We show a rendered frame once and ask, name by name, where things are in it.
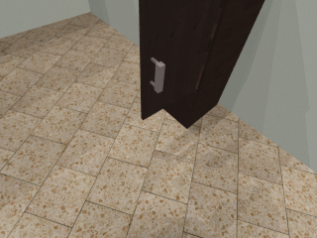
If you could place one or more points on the cupboard door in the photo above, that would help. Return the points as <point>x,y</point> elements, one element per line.
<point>176,32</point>

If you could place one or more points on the handle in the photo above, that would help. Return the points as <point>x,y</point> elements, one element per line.
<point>159,75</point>

